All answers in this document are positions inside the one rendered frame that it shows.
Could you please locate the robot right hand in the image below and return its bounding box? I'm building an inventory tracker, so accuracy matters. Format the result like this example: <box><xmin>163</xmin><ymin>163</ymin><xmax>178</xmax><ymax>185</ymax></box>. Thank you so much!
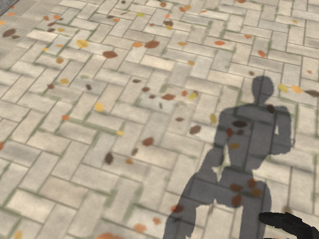
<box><xmin>258</xmin><ymin>212</ymin><xmax>319</xmax><ymax>239</ymax></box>

